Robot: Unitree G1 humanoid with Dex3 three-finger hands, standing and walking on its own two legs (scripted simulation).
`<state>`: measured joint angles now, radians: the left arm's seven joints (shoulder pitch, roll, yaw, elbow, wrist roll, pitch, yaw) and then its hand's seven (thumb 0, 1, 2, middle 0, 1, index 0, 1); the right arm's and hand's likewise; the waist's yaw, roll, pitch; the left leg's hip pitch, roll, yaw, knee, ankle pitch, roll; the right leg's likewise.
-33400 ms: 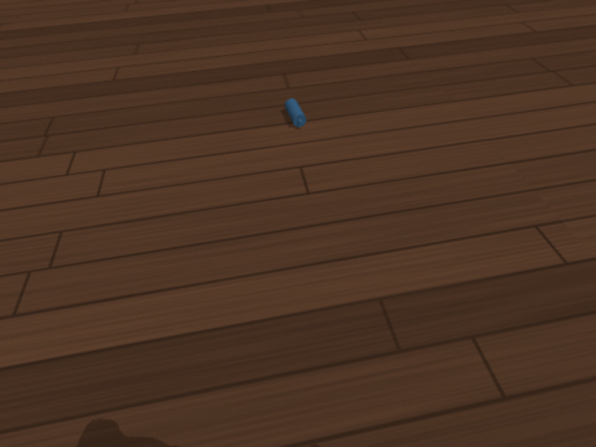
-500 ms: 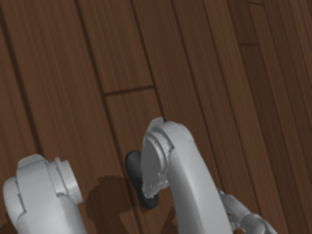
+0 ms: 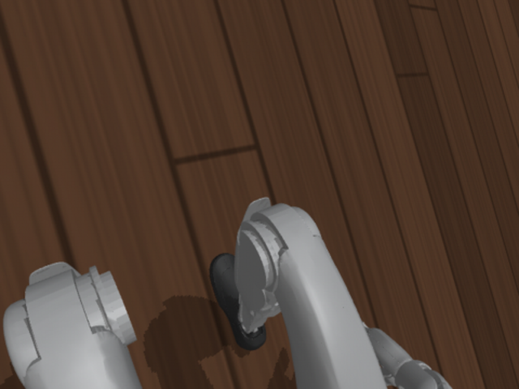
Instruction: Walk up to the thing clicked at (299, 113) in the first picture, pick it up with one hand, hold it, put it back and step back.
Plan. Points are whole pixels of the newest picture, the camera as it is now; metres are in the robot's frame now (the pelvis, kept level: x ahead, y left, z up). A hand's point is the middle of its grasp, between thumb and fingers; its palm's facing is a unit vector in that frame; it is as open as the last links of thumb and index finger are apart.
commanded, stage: rest palm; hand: left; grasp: from above
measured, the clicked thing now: out of the picture +0.45 +0.44 -0.26
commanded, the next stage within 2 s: none
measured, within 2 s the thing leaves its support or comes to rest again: neither
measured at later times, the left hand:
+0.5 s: hand out of the picture +0.42 +0.42 -0.22, palm faces -0.44 -0.17 -0.88, open 14.0 cm
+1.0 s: hand out of the picture +0.43 +0.42 -0.22, palm faces -0.45 -0.17 -0.88, open 14.0 cm
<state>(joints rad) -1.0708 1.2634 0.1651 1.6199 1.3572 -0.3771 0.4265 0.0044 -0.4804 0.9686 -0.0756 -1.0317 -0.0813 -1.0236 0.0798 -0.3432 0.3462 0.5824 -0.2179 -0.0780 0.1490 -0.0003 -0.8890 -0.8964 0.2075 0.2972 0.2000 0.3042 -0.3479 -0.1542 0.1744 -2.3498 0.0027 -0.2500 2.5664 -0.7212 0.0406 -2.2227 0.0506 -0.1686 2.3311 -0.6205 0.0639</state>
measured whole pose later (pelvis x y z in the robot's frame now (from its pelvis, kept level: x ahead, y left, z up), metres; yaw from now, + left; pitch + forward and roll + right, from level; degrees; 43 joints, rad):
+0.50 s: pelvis +0.00 +0.00 +0.00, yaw +0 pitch +26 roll -17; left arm -1.04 1.27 0.19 1.59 1.35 -0.42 0.41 0.00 -0.48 0.96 -0.07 -1.02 -0.08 -1.01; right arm 0.06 -0.36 0.35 0.56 -0.23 -0.05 0.14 0.00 -0.89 -0.90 0.21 0.30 0.20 0.30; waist -0.34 -0.17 0.20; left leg -2.33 0.00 -0.26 2.56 -0.71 0.03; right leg -2.21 0.05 -0.17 2.33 -0.61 0.07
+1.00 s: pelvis +0.00 +0.00 +0.00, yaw +0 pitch +26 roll -17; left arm -1.06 1.28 0.18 1.60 1.34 -0.40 0.39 0.00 -0.47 0.95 -0.07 -1.03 -0.08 -1.02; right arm 0.07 -0.35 0.36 0.57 -0.22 -0.06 0.14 0.00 -0.89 -0.89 0.21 0.30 0.20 0.30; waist -0.34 -0.16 0.20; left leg -2.34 0.00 -0.25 2.56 -0.72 0.04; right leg -2.22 0.05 -0.17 2.33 -0.61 0.07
